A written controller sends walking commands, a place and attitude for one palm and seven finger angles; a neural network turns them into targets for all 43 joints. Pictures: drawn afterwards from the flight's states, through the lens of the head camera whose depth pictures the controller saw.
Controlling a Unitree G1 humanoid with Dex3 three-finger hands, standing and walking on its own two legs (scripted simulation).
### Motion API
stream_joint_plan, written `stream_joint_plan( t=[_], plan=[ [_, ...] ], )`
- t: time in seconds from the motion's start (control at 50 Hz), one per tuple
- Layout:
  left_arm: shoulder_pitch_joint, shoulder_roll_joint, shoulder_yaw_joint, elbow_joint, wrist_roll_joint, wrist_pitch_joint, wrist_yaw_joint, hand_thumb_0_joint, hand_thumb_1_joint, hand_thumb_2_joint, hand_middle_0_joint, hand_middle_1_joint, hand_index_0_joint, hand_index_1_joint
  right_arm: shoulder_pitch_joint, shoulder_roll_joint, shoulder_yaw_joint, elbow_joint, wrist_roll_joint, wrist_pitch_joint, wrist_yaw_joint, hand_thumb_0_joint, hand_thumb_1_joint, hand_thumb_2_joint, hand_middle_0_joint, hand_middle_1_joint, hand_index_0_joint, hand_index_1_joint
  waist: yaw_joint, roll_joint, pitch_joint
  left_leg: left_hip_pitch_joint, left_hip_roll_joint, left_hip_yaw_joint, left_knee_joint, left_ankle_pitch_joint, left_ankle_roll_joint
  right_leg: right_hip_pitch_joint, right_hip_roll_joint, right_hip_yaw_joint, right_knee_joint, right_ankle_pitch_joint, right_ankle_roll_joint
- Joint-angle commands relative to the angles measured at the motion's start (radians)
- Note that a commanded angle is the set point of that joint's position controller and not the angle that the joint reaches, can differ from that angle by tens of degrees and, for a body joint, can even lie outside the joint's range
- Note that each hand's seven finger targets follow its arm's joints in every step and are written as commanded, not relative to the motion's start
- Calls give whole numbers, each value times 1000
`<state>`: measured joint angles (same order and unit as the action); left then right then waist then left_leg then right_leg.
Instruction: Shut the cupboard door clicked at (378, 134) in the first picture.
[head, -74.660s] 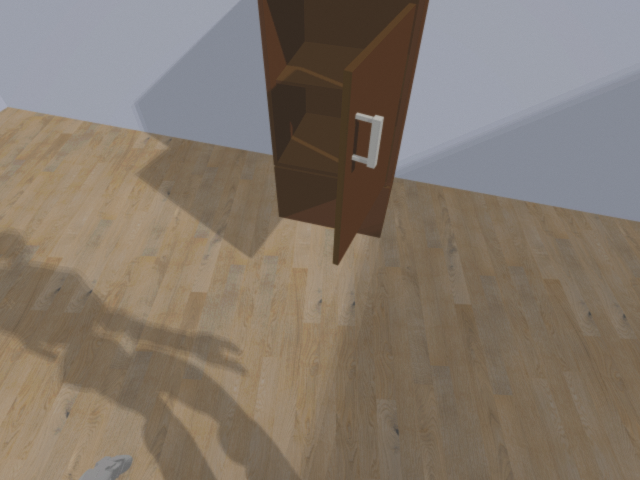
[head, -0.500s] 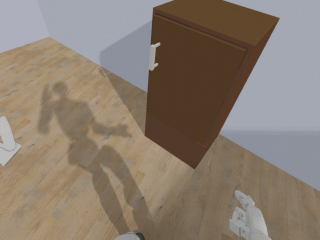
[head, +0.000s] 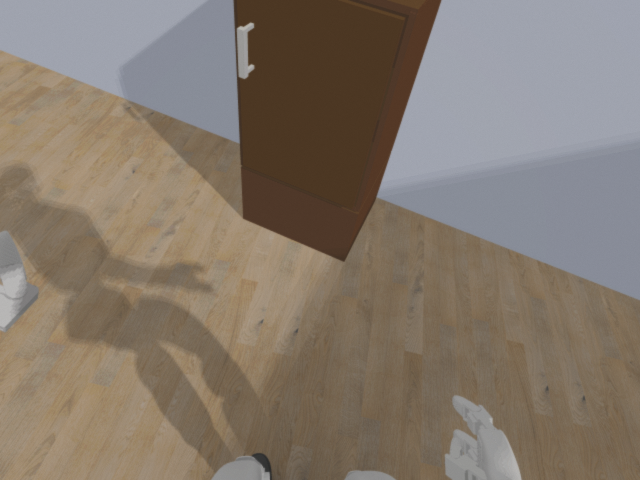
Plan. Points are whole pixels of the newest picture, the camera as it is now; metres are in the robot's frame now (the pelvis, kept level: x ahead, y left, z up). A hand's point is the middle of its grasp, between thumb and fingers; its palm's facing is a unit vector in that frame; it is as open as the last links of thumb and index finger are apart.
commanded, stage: stop stepping back and stand still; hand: left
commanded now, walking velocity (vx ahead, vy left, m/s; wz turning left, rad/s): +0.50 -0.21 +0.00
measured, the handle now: (246, 50) +1.09 +0.20 -0.02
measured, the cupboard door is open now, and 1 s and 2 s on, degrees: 0 0 0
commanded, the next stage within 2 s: let the arm hang, fingers relaxed in 1.36 s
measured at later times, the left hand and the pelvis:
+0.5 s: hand out of the picture +0.06 +0.30 +0.15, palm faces +0.49 -0.82 -0.31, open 7.4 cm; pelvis -0.12 +0.04 +0.00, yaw +4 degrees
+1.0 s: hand out of the picture +0.10 +0.32 +0.16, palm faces +0.50 -0.78 -0.38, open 7.4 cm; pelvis -0.08 +0.05 +0.00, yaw +5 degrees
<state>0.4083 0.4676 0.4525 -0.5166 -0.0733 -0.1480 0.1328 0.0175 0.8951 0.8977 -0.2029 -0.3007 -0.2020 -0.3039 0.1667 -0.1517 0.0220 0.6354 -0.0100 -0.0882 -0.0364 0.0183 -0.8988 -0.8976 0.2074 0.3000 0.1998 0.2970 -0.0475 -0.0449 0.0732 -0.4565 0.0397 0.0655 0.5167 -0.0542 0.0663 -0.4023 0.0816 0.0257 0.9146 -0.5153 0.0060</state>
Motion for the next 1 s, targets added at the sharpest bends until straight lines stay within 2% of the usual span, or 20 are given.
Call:
stream_joint_plan(
  t=[0.0, 0.06, 0.1, 0.12, 0.16, 0.18, 0.24, 0.32, 0.38, 0.44, 0.46, 0.48, 0.5, 0.6, 0.7, 0.72, 0.76, 0.8, 0.92, 0.98],
  plan=[
    [277, 204, 190, -485, -18, -85, 11, 0, 900, 900, -200, -300, -200, -300, -62, -172, -79, -218, 2, -44, 17, 0, -900, -900, 200, 300, 200, 300, 65, 362, -347, -26, 155, -179, -459, -660, -116, 353, 84, -175, -76, -13, -22],
    [360, 219, 202, -409, -19, -53, 26, 0, 900, 900, -200, -300, -200, -300, -51, -153, -73, -197, -16, -15, 6, 0, -900, -900, 200, 300, 200, 300, 60, 357, -278, -117, 44, -50, -343, -610, -218, 509, 76, -214, -422, -84, -84],
    [266, 259, 215, -341, -17, -48, 27, 0, 900, 900, -200, -300, -200, -300, -9, -142, -79, -150, 6, 9, -10, 0, -900, -900, 200, 300, 200, 300, 40, -78, -149, -1, -56, 75, 372, -390, -173, 102, -274, 104, -744, -42, -187],
    [166, 277, 230, -321, -19, -55, 43, 0, 900, 900, -200, -300, -200, -300, 5, -163, -88, -125, 12, 19, -25, 0, -900, -900, 200, 300, 200, 300, 17, -161, -90, -115, -45, -76, 647, -373, -121, -58, -476, 370, -839, -189, -275],
    [-26, 336, 290, -165, -28, -82, 53, 0, 900, 900, -200, -300, -200, -300, -11, -175, -68, -117, 2, 15, -26, 0, -900, -900, 200, 300, 200, 300, -18, -133, -5, -195, 80, -170, 832, -281, -104, -157, -547, 334, -832, -184, -297],
    [31, 178, 173, 10, -4, -59, 45, 0, 900, 900, -200, -300, -200, -300, 4, -146, -61, -125, 16, 20, -38, 0, -900, -900, 200, 300, 200, 300, -8, -51, -64, -282, 35, -88, 734, -229, -90, 51, -383, 165, -763, -207, -206],
    [-23, 100, 37, 161, 15, -36, 32, 0, 900, 900, -200, -300, -200, -300, -50, -192, -56, -122, 26, 14, -59, 0, -900, -900, 200, 300, 200, 300, 29, 96, 71, -299, 49, -31, 585, -245, -77, 50, -360, 181, -764, -182, -159],
    [-147, 38, -103, 46, 44, -55, 36, 0, 900, 900, -200, -300, -200, -300, -41, -191, -59, -120, 17, -17, -73, 0, -900, -900, 200, 300, 200, 300, 49, -108, 66, -168, 22, 43, 344, -302, -59, 120, -325, 132, -773, -126, -109],
    [-163, 120, -34, -162, 54, -69, 62, 0, 900, 900, -200, -300, -200, -300, -38, -184, -72, -137, 2, -49, -84, 0, -900, -900, 200, 300, 200, 300, 55, -233, -28, 56, 17, 77, 136, -345, -41, 131, -328, 97, -721, -138, -169],
    [-107, 198, 68, -357, 42, -92, 79, 0, 900, 900, -200, -300, -200, -300, 14, -190, -74, -147, -2, -66, -98, 0, -900, -900, 200, 300, 200, 300, 12, 105, -176, 386, 44, 13, -127, -319, -22, 68, -212, -52, -350, 4, -108],
    [-84, 202, 88, -417, 38, -107, 85, 0, 900, 900, -200, -300, -200, -300, 10, -217, -78, -167, -2, -63, -93, 0, -900, -900, 200, 300, 200, 300, 15, 429, -186, 506, 225, -304, -216, -310, 38, -122, -100, -139, -97, -13, -44],
    [-102, 225, 92, -438, 56, -122, 87, 0, 900, 900, -200, -300, -200, -300, 3, -186, -65, -160, -7, -65, -83, 0, -900, -900, 200, 300, 200, 300, 10, 483, -129, 481, 349, -487, -294, -221, 92, -237, -74, -113, 55, -66, -24],
    [-102, 260, 140, -417, 62, -129, 87, 0, 900, 900, -200, -300, -200, -300, -19, -171, -65, -156, -3, -68, -74, 0, -900, -900, 200, 300, 200, 300, 26, 355, -101, 428, 357, -431, -306, -101, 103, -239, -100, -66, 101, -1, -21],
    [109, 146, 132, -206, 36, -104, 55, 0, 900, 900, -200, -300, -200, -300, 3, -163, -71, -135, 10, -64, -32, 0, -900, -900, 200, 300, 200, 300, 36, 355, -102, 188, 255, -89, -226, -233, 52, 7, -112, -114, -129, 163, -10],
    [174, 86, 82, 11, 24, -51, 37, 0, 900, 900, -200, -300, -200, -300, 0, -178, -68, -162, 25, -10, -32, 0, -900, -900, 200, 300, 200, 300, 40, 120, -70, -70, 195, -19, -81, -510, 4, 312, -49, -175, -367, 203, -1],
    [168, 88, 76, 30, 28, -41, 42, 0, 900, 900, -200, -300, -200, -300, -5, -172, -63, -167, 30, -6, -34, 0, -900, -900, 200, 300, 200, 300, 44, 58, -71, -89, 144, 13, 24, -515, -13, 316, -89, -102, -428, 150, -26],
    [133, 143, 87, -9, 38, -40, 57, 0, 900, 900, -200, -300, -200, -300, -2, -154, -64, -173, 24, 1, -33, 0, -900, -900, 200, 300, 200, 300, 41, -223, -102, -180, -1, 30, 418, -470, -58, 317, -372, 378, -637, 136, -178],
    [61, 121, 59, -67, 38, -58, 60, 0, 900, 900, -200, -300, -200, -300, 3, -159, -71, -147, 24, -7, -27, 0, -900, -900, 200, 300, 200, 300, 34, -219, -150, -146, 18, -62, 575, -467, -69, 303, -417, 339, -642, 282, -200],
    [-54, 207, 122, -376, 45, -113, 86, 0, 900, 900, -200, -300, -200, -300, -57, -147, -52, -143, 4, -20, -59, 0, -900, -900, 200, 300, 200, 300, 18, 43, -160, 233, -10, 19, 30, -180, -63, 142, -285, 6, -495, 271, -122],
    [2, 179, 127, -399, 51, -135, 89, 0, 900, 900, -200, -300, -200, -300, -43, -185, -74, -166, 4, -37, -60, 0, -900, -900, 200, 300, 200, 300, 57, 420, -133, 293, 225, -329, -206, -123, 24, 24, -109, -86, -235, 93, -10]
  ],
)
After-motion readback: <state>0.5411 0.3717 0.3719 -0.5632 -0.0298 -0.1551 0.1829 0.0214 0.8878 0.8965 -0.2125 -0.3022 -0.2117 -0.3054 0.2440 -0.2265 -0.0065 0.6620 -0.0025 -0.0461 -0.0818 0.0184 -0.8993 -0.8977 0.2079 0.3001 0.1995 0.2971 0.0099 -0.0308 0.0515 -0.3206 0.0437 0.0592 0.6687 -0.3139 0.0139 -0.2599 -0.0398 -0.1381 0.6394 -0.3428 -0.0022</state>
